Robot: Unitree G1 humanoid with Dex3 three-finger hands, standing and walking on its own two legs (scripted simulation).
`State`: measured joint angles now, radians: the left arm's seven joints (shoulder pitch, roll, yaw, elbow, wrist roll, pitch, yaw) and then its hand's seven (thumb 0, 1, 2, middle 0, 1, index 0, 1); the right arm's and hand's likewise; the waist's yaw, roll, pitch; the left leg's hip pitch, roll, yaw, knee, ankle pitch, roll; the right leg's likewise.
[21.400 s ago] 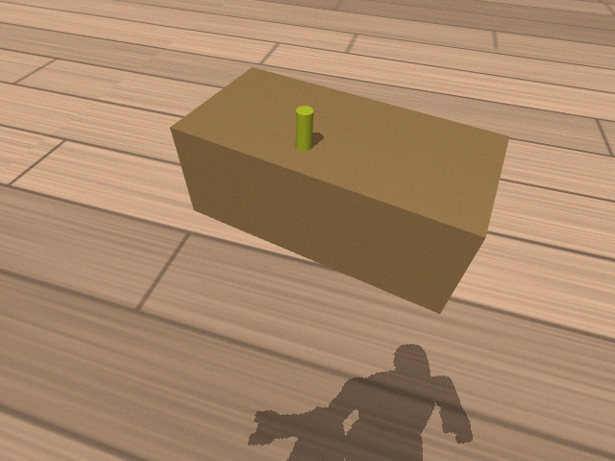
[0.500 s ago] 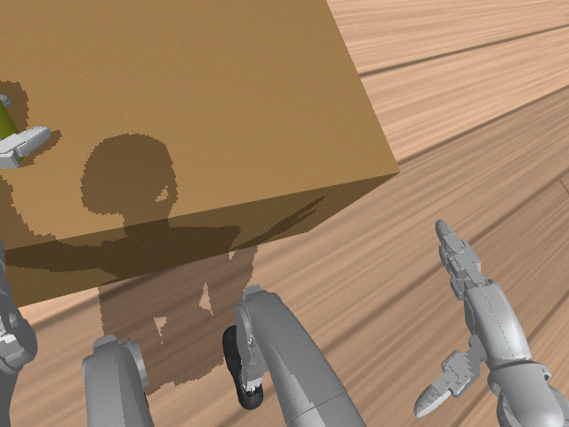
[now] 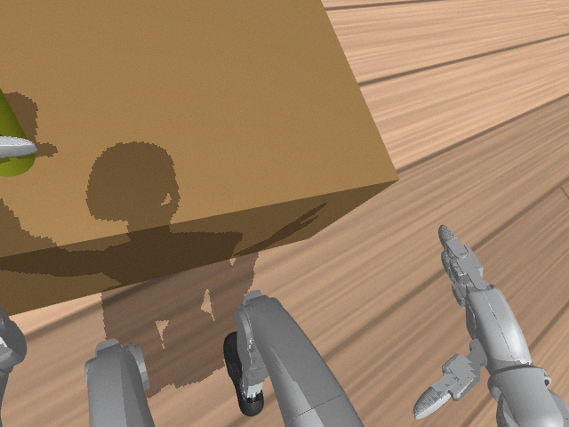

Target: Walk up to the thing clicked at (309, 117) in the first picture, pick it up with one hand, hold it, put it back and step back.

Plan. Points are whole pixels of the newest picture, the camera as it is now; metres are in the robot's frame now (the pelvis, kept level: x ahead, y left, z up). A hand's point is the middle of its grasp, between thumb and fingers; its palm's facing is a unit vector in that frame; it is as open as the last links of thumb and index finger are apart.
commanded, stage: withdraw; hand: left
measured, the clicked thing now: out of the picture +0.54 +0.21 -0.04
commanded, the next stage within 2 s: rise in 0.06 s
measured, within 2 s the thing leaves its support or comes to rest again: neither
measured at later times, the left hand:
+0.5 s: hand out of the picture +0.51 +0.34 +0.12, palm faces +0.41 -0.87 -0.29, open 17.3 cm
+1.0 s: hand out of the picture +0.33 +0.24 +0.10, palm faces +0.22 -0.94 -0.28, open 17.5 cm
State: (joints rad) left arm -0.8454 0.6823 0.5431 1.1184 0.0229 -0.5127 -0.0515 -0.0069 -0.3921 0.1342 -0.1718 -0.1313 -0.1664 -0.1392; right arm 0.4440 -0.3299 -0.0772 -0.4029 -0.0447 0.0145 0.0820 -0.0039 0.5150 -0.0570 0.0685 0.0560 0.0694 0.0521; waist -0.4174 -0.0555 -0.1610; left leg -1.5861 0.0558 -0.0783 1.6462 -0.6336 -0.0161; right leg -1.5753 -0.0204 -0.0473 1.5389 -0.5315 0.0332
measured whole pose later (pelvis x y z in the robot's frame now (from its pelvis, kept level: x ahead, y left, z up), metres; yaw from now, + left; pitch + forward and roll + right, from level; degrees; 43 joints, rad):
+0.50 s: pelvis +0.03 +0.00 +0.10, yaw +1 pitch +24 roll -3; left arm -0.83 0.75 0.48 1.22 0.11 -0.14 0.05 -0.01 -0.53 0.08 -0.07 -0.06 -0.06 -0.07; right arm 0.38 -0.30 -0.02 -0.07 -0.01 0.16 0.02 0.00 0.24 -0.23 0.10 0.12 0.10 0.12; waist -0.23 -0.02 -0.13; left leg -1.12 0.06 -0.03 1.25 -0.54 -0.01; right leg -1.12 -0.02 -0.02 1.15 -0.44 0.04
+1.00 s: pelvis +0.05 +0.00 +0.15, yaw +2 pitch +11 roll -2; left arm -0.01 0.30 0.15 0.47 -0.02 0.02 0.10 -0.01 -0.55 0.05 -0.06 -0.05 -0.06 -0.05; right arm 0.41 -0.22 0.03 0.07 0.05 0.14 -0.05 0.01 -0.81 -0.85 0.20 0.29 0.20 0.28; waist -0.04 -0.02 -0.11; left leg -0.68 0.04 0.00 0.96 -0.48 -0.01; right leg -0.69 -0.03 -0.01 0.90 -0.40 0.04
